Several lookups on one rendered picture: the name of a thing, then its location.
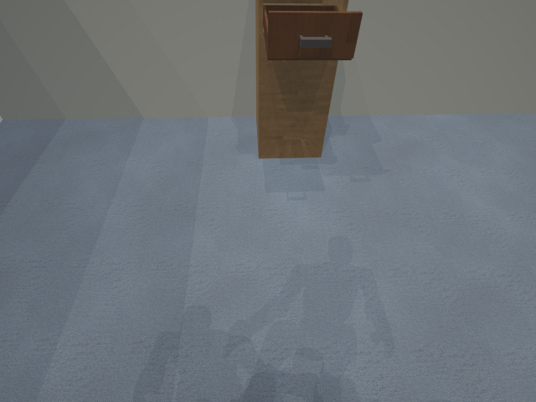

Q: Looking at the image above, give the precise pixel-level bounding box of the drawer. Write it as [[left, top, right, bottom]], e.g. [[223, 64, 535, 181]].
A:
[[263, 5, 363, 60]]

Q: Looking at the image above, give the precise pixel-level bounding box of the handle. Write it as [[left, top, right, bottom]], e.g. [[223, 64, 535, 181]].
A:
[[299, 35, 332, 48]]

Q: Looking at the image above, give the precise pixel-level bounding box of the cabinet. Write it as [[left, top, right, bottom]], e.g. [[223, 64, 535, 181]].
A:
[[255, 0, 348, 158]]

